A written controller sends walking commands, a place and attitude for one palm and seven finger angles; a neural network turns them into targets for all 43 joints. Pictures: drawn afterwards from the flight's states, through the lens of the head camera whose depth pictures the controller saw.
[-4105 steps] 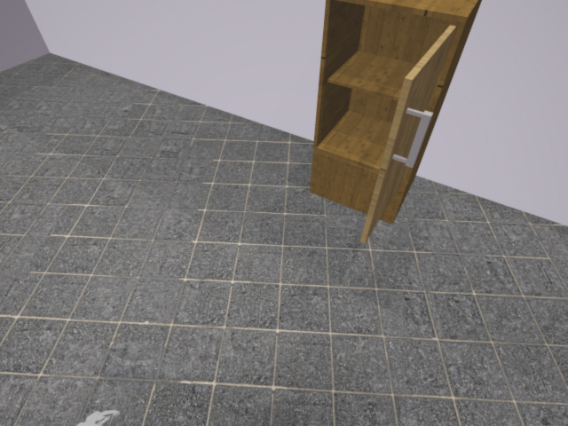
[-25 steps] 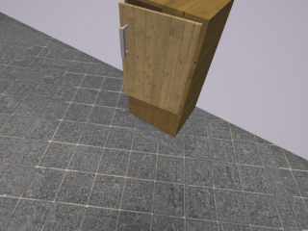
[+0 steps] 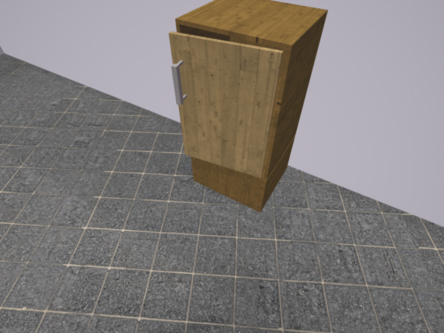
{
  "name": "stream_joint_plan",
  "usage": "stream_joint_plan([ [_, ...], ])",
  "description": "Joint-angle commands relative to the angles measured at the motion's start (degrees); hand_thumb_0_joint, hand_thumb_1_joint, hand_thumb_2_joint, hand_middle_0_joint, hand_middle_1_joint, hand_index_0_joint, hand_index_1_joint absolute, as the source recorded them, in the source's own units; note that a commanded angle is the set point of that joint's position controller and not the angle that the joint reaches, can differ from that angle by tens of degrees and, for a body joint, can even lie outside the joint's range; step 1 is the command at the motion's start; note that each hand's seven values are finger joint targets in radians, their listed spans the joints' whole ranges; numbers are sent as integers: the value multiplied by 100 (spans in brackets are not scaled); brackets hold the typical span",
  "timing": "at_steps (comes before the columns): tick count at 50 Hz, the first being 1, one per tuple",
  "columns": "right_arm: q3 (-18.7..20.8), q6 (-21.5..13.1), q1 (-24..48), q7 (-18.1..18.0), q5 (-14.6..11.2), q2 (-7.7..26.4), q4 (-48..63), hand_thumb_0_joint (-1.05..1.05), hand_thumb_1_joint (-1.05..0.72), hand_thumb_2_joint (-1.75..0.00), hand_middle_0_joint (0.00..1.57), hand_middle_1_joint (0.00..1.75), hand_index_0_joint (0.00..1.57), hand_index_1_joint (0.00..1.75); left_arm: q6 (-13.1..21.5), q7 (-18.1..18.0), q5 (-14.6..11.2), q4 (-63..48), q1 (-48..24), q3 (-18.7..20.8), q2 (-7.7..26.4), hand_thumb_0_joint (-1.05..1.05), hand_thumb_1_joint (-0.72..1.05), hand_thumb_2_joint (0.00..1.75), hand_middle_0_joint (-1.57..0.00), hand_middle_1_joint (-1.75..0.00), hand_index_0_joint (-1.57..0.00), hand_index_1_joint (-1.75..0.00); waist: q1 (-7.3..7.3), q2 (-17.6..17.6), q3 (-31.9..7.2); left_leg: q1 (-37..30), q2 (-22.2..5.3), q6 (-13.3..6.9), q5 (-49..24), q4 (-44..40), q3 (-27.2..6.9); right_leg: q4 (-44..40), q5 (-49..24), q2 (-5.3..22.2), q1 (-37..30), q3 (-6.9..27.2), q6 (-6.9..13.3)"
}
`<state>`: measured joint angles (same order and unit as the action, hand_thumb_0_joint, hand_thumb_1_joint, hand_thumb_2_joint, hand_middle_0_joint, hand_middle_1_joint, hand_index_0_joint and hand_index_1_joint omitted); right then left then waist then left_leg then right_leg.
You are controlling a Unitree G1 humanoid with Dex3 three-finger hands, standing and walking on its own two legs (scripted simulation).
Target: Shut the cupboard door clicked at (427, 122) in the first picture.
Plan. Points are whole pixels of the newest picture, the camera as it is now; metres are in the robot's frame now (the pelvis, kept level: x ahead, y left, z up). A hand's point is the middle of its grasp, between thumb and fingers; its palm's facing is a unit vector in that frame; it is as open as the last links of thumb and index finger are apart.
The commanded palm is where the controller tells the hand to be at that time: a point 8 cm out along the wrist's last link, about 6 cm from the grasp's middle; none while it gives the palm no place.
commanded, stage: let the arm hang, fingers relaxed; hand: left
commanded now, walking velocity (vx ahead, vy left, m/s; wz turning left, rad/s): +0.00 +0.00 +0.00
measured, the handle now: (180, 83) +0.98 +0.22 -0.05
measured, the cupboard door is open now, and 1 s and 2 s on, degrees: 8 8 8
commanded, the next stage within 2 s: look to check the result in 0.20 s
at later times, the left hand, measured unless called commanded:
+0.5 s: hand out of the picture +0.05 +0.21 -0.16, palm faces +0.00 -0.97 -0.26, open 7.4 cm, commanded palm none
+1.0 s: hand out of the picture +0.08 +0.20 -0.16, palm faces +0.01 -0.96 -0.27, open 7.4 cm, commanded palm none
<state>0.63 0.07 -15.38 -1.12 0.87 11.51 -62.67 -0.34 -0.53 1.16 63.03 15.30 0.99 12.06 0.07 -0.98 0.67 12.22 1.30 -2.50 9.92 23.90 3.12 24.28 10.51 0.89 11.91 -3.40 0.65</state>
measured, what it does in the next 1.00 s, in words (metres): stands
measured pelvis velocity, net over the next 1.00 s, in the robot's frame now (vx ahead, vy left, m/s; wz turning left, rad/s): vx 0.04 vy -0.01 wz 0.01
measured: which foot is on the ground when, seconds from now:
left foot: down 0.00-1.00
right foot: down 0.00-1.00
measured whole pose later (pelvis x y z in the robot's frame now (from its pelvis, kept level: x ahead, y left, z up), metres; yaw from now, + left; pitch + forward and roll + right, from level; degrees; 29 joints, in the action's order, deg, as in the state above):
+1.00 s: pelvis +0.04 -0.01 +0.01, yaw +1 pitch -2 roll +0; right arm 0.1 -0.4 -9.2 -1.2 0.6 15.8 -64.5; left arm 0.5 -0.3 0.7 64.7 10.0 0.5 14.8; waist 0.2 -0.4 2.2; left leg 6.1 0.7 -1.2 10.4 18.3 2.1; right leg 18.7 11.3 0.0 5.6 -4.1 1.4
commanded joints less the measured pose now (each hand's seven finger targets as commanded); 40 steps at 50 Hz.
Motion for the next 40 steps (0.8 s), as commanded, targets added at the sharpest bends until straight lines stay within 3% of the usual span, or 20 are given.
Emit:
stream_joint_plan([
  [1, 128, -88, -99, -35, 14, 779, 189, 0, -90, -90, 20, 30, 20, 30, 100, -73, -6, -155, 126, 151, 813, 0, 90, 90, -20, -30, -20, -30, -16, 126, 418, 301, -696, -10, 697, -803, -864, -689, 669, 527, 134, 709, 240],
  [8, 109, -124, 66, -43, 6, 851, 164, 0, -90, -90, 20, 30, 20, 30, 137, -70, -21, -140, -29, 138, 846, 0, 90, 90, -20, -30, -20, -30, -12, -77, 210, 62, -719, 33, 165, -796, -825, -700, 207, 541, -121, 699, 225],
  [17, 101, -149, 221, -61, -6, 1004, 112, 0, -90, -90, 20, 30, 20, 30, 163, -69, -35, -85, -192, 136, 952, 0, 90, 90, -20, -30, -20, -30, -4, 14, 60, -222, -779, 46, -422, -783, -810, -735, -223, 573, -354, 637, 220],
  [23, 99, -123, 320, -54, -10, 1073, 84, 0, -90, -90, 20, 30, 20, 30, 156, -63, -37, -49, -262, 123, 1024, 0, 90, 90, -20, -30, -20, -30, 2, 122, 209, -256, -767, 53, -273, -844, -809, -841, -93, 575, -298, 672, 217],
  [29, 103, -140, 410, -49, -13, 1191, 69, 0, -90, -90, 20, 30, 20, 30, 174, -60, -42, -52, -328, 134, 1126, 0, 90, 90, -20, -30, -20, -30, 0, 164, 10, -418, -791, 53, -511, -832, -800, -834, -302, 595, -444, 648, 211],
  [40, 103, -145, 580, -46, -28, 1312, 61, 0, -90, -90, 20, 30, 20, 30, 197, -61, -37, -57, -419, 153, 1284, 0, 90, 90, -20, -30, -20, -30, -11, 99, 9, -567, -813, 67, -779, -843, -776, -891, -609, 624, -515, 644, 227],
])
